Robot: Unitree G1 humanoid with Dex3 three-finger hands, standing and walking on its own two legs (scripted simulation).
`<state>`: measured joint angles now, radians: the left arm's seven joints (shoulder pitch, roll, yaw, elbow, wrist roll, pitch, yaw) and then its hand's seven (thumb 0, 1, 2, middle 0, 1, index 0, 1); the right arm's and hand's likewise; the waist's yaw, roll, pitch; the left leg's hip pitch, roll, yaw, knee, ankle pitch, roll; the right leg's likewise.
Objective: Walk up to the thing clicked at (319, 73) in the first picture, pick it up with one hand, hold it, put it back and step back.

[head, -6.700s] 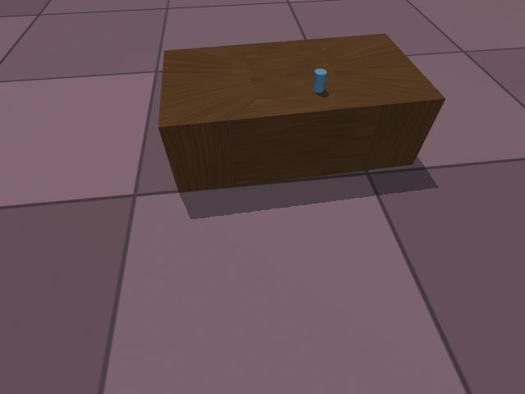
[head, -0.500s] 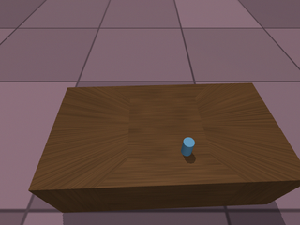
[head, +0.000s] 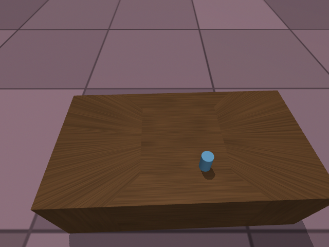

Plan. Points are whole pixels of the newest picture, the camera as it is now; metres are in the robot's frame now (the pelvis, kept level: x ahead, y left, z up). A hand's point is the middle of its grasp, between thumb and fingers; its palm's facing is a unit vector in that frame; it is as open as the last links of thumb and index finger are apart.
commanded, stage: stand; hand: right
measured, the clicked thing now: (206, 161) +0.50 -0.17 -0.32
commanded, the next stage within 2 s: go down in 0.46 s
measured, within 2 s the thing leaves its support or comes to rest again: neither
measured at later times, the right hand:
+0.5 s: hand out of the picture +0.08 -0.25 -0.16, palm faces -0.02 +0.94 -0.34, open 7.3 cm
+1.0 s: hand out of the picture +0.13 -0.26 -0.15, palm faces +0.04 +0.94 -0.33, open 15.0 cm
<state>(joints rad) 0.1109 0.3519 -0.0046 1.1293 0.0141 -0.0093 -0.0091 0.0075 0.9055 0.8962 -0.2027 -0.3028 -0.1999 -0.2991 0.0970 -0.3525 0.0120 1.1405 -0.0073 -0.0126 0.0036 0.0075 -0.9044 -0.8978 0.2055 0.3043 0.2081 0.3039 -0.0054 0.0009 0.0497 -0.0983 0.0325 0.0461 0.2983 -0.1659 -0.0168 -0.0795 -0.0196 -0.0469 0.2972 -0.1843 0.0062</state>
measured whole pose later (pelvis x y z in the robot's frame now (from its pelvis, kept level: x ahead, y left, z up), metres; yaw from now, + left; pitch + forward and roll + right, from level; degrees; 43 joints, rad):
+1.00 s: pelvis -0.01 +0.00 -0.02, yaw -1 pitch +7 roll +1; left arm 0.15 0.30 0.11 0.75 -0.01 -0.08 0.02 0.00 -0.05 0.16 -0.05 -0.06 -0.06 -0.06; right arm 0.08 -0.35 -0.11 0.75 -0.02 0.25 0.05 0.00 0.03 -0.15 0.07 0.06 0.06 0.06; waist 0.01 -0.02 -0.02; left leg -0.43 0.03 0.06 0.61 -0.29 0.00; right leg -0.44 -0.04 -0.02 0.64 -0.32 0.01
